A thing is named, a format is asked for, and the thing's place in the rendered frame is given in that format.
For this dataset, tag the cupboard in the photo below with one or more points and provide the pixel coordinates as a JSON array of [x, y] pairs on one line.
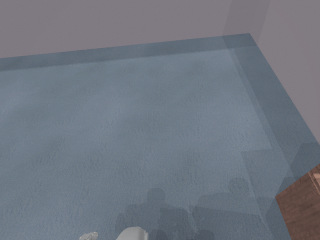
[[300, 206]]

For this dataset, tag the left robot thigh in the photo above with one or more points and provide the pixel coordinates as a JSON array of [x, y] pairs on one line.
[[133, 233]]

